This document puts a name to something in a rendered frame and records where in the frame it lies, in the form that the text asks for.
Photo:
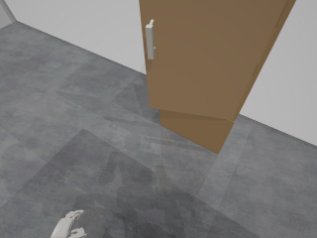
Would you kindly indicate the handle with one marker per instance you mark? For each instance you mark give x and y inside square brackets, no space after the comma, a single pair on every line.
[150,40]

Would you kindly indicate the cupboard door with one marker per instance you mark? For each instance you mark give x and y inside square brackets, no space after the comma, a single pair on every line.
[206,52]

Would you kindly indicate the robot left hand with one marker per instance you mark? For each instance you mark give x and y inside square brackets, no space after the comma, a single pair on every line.
[64,226]

